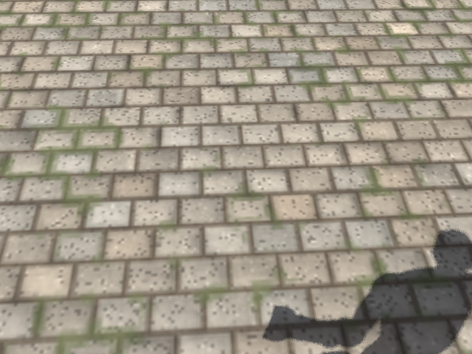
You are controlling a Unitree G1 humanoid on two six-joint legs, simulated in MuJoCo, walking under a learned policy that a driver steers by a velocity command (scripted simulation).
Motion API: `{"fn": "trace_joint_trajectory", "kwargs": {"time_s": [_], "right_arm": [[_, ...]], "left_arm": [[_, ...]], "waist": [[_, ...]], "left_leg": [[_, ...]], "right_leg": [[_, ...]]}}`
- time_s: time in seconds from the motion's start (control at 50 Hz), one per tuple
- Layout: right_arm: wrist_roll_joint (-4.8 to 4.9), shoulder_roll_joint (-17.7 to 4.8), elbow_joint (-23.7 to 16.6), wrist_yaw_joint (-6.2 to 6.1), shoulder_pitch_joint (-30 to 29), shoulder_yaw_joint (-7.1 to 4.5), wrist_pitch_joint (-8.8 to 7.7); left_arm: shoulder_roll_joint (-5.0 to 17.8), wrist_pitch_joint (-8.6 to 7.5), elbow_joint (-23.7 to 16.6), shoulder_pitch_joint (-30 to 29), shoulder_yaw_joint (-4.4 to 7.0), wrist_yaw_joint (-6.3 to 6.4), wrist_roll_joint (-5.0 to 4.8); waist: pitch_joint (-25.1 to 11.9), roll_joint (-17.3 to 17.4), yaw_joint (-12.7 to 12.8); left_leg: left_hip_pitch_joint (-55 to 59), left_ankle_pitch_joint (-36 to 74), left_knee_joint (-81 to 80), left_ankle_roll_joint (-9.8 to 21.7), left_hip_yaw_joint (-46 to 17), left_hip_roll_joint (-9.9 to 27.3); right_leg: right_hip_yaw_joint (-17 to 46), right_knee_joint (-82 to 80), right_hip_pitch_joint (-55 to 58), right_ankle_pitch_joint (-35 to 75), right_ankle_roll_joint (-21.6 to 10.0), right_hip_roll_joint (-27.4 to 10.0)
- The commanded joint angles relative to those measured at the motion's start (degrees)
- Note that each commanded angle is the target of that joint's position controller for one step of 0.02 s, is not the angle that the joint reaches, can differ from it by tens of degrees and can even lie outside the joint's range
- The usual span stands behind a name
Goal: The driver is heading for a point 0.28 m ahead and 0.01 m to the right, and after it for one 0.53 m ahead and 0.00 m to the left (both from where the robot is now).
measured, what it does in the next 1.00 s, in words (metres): walks ahead: right foot, then left foot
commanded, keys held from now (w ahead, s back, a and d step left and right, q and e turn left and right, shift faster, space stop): w+q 0.20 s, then w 0.34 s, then no key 0.46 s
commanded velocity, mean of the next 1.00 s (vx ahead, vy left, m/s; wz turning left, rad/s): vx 0.37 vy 0.00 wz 0.25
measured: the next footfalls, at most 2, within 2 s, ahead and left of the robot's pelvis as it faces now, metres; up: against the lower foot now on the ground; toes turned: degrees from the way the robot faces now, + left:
right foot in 0.26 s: +0.33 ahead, -0.13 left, +0.00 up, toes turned +10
left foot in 0.74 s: +0.51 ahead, +0.12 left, +0.00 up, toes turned +15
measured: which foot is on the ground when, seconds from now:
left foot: down 0.00-0.28, up 0.30-0.72, down 0.74-1.00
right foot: up 0.00-0.24, down 0.26-0.74, up 0.76-1.00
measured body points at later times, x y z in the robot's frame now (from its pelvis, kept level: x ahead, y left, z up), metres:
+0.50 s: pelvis +0.27 -0.05 +0.00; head +0.29 -0.06 +0.45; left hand +0.26 +0.23 -0.11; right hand +0.44 -0.28 -0.12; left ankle +0.26 +0.09 -0.67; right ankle +0.29 -0.14 -0.74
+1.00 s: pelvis +0.42 +0.02 +0.00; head +0.43 +0.04 +0.45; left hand +0.41 +0.27 -0.16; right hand +0.55 -0.19 -0.14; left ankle +0.47 +0.11 -0.74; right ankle +0.44 -0.11 -0.72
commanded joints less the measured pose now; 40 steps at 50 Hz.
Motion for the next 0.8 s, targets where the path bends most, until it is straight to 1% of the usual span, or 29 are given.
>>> {"fn": "trace_joint_trajectory", "kwargs": {"time_s": [0.02, 0.1, 0.16, 0.2, 0.22, 0.24, 0.26, 0.28, 0.3, 0.32, 0.34, 0.36, 0.38, 0.4, 0.42, 0.46, 0.5, 0.54, 0.56, 0.6, 0.62, 0.66, 0.68, 0.7, 0.72, 0.74, 0.76, 0.78, 0.8], "right_arm": [[0.05, -8.38, -3.22, -0.14, 2.11, -1.93, -0.99], [-0.27, -8.94, -2.93, -0.40, 5.92, -2.14, -0.80], [-0.82, -9.67, -3.31, -0.84, 6.68, -2.29, -0.71], [-1.01, -10.63, -4.33, -1.20, 4.00, -2.51, -0.78], [-1.11, -11.08, -4.74, -1.15, 2.28, -2.56, -0.96], [-0.86, -10.89, -4.67, -0.86, 1.57, -2.41, -1.25], [-0.44, -8.59, -4.69, -0.40, 2.31, -1.69, -1.75], [1.00, -3.42, -6.64, -0.25, 5.46, -0.32, -2.07], [0.18, -4.64, -6.71, -0.23, 10.00, -0.37, -1.84], [-1.15, -6.44, -4.40, -0.55, 9.04, -0.47, -1.07], [-1.64, -6.28, -4.66, 0.03, 4.36, -0.26, -0.98], [-1.59, -5.41, -5.34, 0.43, 2.04, -0.08, -0.89], [-2.18, -5.21, -5.87, 0.80, 0.81, 0.02, -0.53], [-2.46, -4.77, -5.40, 1.12, 1.27, 0.25, -0.07], [-2.49, -4.58, -5.41, 1.30, 1.37, 0.34, 0.20], [-2.46, -4.28, -6.18, 1.53, -1.05, 0.58, 0.41], [-2.54, -3.79, -7.66, 1.81, -5.87, 1.09, 0.40], [-2.44, -2.65, -9.04, 2.17, -10.80, 1.93, 0.23], [-2.28, -1.73, -9.49, 2.25, -12.84, 2.43, 0.09], [-1.91, -0.34, -9.64, 2.03, -15.15, 3.23, -0.28], [-1.76, -0.42, -9.42, 1.75, -15.44, 3.31, -0.48], [-1.60, -1.21, -8.79, 1.10, -14.68, 3.19, -0.83], [-1.71, -1.75, -8.10, 0.79, -13.38, 3.04, -1.01], [-2.06, -2.25, -6.63, 0.43, -10.13, 2.79, -1.33], [-2.79, -3.26, -4.55, 0.00, -5.32, 2.42, -1.98], [-3.64, -6.34, -3.17, -0.48, 0.08, 1.75, -2.70], [-3.65, -10.15, -3.01, -0.81, 3.92, 0.73, -2.30], [0.05, -8.04, -2.69, -0.74, 4.16, 0.90, -1.47], [0.72, -5.74, -3.07, -0.79, -0.07, 1.54, -1.13]], "left_arm": [[3.92, 0.27, -3.85, -2.37, 0.77, -0.12, -0.10], [3.98, -0.30, -6.29, -9.38, 0.32, -0.50, -0.63], [4.76, -1.08, -7.90, -11.90, 0.18, -0.60, -1.06], [6.16, -1.59, -7.41, -8.15, 0.55, -0.41, -1.25], [7.07, -1.88, -6.03, -3.59, 0.96, -0.11, -1.30], [8.02, -2.42, -3.77, 3.35, 1.56, 0.42, -1.08], [10.56, -3.19, -2.30, 10.80, 2.41, 1.15, -0.18], [15.41, -3.17, -2.60, 16.88, 3.34, 1.87, 1.14], [16.71, -2.26, -1.48, 14.83, 3.97, 1.44, 0.21], [10.95, -1.85, -2.51, 10.03, 2.95, 0.98, -0.53], [6.94, -1.96, -2.74, 7.18, 2.05, 0.61, -0.99], [5.41, -2.12, -2.29, 5.75, 1.54, 0.55, -0.79], [5.14, -2.55, -1.19, 6.51, 1.35, 0.66, -0.89], [5.28, -3.06, -0.24, 7.43, 1.36, 0.53, -1.01], [5.66, -3.67, 0.66, 8.91, 1.47, 0.29, -1.33], [6.32, -4.45, 2.04, 10.61, 1.72, -0.02, -1.89], [6.43, -4.44, 3.07, 11.71, 1.81, -0.04, -2.04], [5.97, -4.11, 4.02, 12.60, 1.70, -0.12, -2.14], [5.78, -4.00, 4.56, 12.99, 1.59, -0.15, -2.18], [6.32, -3.78, 5.92, 14.74, 1.61, -0.21, -2.16], [6.61, -3.65, 6.73, 16.05, 1.63, -0.22, -2.11], [7.07, -3.30, 7.80, 16.73, 1.64, -0.07, -2.16], [7.25, -3.09, 8.05, 16.22, 1.67, 0.13, -2.25], [7.33, -2.83, 8.21, 15.39, 1.67, 0.39, -2.52], [6.77, -2.61, 8.51, 15.54, 1.47, 0.56, -2.87], [5.31, -2.79, 7.60, 16.52, 0.93, 0.82, -3.00], [-0.31, -2.44, 7.41, 24.21, -0.49, 1.14, -4.29], [3.51, -0.81, 9.55, 24.58, 0.52, 1.89, -3.96], [4.65, 0.11, 9.13, 21.00, 0.97, 1.89, -2.93]], "waist": [[-0.60, 4.46, -0.27], [-0.71, 5.29, -3.33], [-0.76, 5.90, -3.78], [-1.16, 6.59, -1.19], [-2.48, 6.78, 0.96], [-5.47, 4.83, 4.25], [-10.80, 0.61, 7.43], [-18.34, -8.71, 7.77], [-18.83, -17.11, 3.61], [-10.09, -6.34, 2.09], [-4.73, -0.31, 2.54], [-2.37, -0.49, 1.75], [-1.49, -3.08, 1.39], [-1.77, -4.12, 1.11], [-2.62, -4.57, 0.93], [-2.58, -3.97, 0.73], [-1.31, -3.49, 1.29], [-0.26, -3.42, 2.17], [0.48, -3.42, 2.53], [-0.01, -3.70, 3.32], [-0.91, -3.94, 3.72], [-2.15, -4.87, 3.32], [-2.53, -4.94, 2.64], [-3.44, -4.03, 0.99], [-5.52, -1.61, -1.03], [-10.33, 2.29, -2.38], [-19.51, 14.51, -0.74], [-23.74, 12.22, -1.96], [-17.05, 8.46, -0.46]], "left_leg": [[0.41, 14.60, -7.85, 7.11, -13.70, 13.73], [5.68, 16.62, -5.30, 6.17, -15.69, 14.13], [7.87, 21.23, -1.99, 5.32, -17.90, 15.29], [5.89, 22.61, 0.50, 3.28, -19.51, 15.73], [4.28, 26.39, 3.32, 2.18, -19.21, 15.46], [2.95, 29.93, 10.81, 0.91, -17.41, 13.15], [-1.43, 25.03, 23.46, -0.60, -13.60, 9.17], [-13.40, 1.86, 40.39, -2.67, -7.33, 2.87], [-23.53, -19.70, 48.38, -2.92, -5.40, -0.20], [-26.36, -15.29, 52.40, -2.66, -6.91, 4.17], [-25.68, -11.08, 50.63, -2.97, -6.12, 5.84], [-24.65, -9.08, 47.35, -3.27, -5.53, 7.37], [-23.73, -8.43, 44.99, -3.77, -5.26, 8.34], [-22.32, -7.74, 44.34, -4.24, -4.74, 8.29], [-21.95, -7.26, 43.83, -4.54, -4.35, 7.94], [-24.48, -5.27, 41.77, -5.24, -3.70, 8.43], [-27.62, -1.87, 37.26, -6.17, -1.99, 10.13], [-27.23, 2.35, 30.21, -7.01, 0.85, 11.58], [-25.43, 3.94, 26.16, -7.32, 2.33, 11.54], [-20.19, 5.82, 19.61, -7.36, 4.90, 10.14], [-18.17, 6.73, 17.80, -7.15, 5.54, 9.18], [-14.97, 7.18, 14.80, -5.96, 5.10, 8.22], [-12.99, 7.07, 12.66, -5.13, 4.75, 7.77], [-8.78, 8.81, 8.66, -4.21, 4.75, 6.99], [-1.60, 13.98, 3.99, -3.16, 4.63, 6.92], [9.43, 31.86, 6.19, -1.72, -1.64, 14.76], [24.44, 58.34, 10.74, 7.11, -17.47, 31.98], [21.41, 59.92, 8.47, 11.40, -21.33, 32.89], [15.00, 51.35, 5.16, 10.41, -16.96, 29.85]], "right_leg": [[-2.33, -7.45, -2.08, 6.58, 1.19, 1.41], [-1.95, -16.75, -2.92, 11.15, 0.83, 3.54], [-1.50, -21.86, -0.08, 10.00, -0.28, 5.32], [-0.78, -26.08, 7.81, 7.10, -1.65, 6.38], [-1.59, -27.50, 14.50, 5.06, -2.68, 7.59], [-2.80, -30.83, 23.54, 5.49, -3.94, 8.75], [2.20, -32.88, 34.77, 2.24, -6.19, 3.27], [23.38, -36.95, 47.53, -10.79, -10.46, -11.46], [44.26, -44.26, 47.95, -13.10, -15.35, -16.86], [38.56, -44.09, 40.63, -18.58, -15.43, -15.46], [29.53, -44.65, 34.00, -15.51, -14.58, -12.05], [22.45, -45.84, 30.17, -8.97, -12.97, -8.97], [17.75, -46.39, 28.29, -2.30, -12.38, -6.96], [14.30, -46.66, 27.41, 3.59, -12.14, -5.47], [12.66, -46.57, 27.72, 9.17, -12.61, -5.32], [9.79, -47.68, 28.94, 13.82, -13.65, -5.39], [7.43, -49.67, 29.63, 13.70, -14.17, -5.12], [4.31, -50.75, 29.08, 14.11, -13.72, -3.52], [2.36, -50.12, 28.29, 19.95, -13.33, -2.69], [-1.01, -46.92, 28.07, 33.45, -12.17, -1.83], [-1.51, -45.03, 29.19, 38.13, -11.58, -1.95], [-1.12, -41.45, 31.48, 41.68, -10.44, -2.70], [-0.63, -39.29, 32.45, 42.02, -9.86, -2.87], [-0.63, -35.44, 32.86, 42.22, -8.91, -2.22], [-1.72, -28.64, 31.62, 39.91, -7.63, -0.17], [-3.24, -20.04, 25.34, 25.88, -5.92, 2.20], [-6.16, -2.92, 13.75, -12.81, -4.24, 8.39], [-1.40, 3.97, 13.27, -23.63, -4.13, 10.31], [0.37, 5.54, 11.48, -22.46, -3.99, 8.50]]}}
